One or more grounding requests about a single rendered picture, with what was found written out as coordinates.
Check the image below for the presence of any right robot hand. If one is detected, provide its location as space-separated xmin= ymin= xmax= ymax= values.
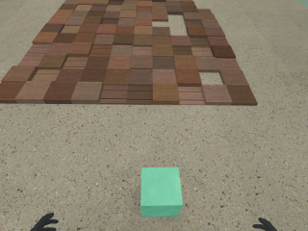
xmin=252 ymin=218 xmax=277 ymax=231

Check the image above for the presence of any carton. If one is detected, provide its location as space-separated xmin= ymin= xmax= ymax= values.
xmin=141 ymin=167 xmax=183 ymax=218

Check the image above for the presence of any left robot hand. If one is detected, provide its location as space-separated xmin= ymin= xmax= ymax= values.
xmin=30 ymin=213 xmax=59 ymax=231

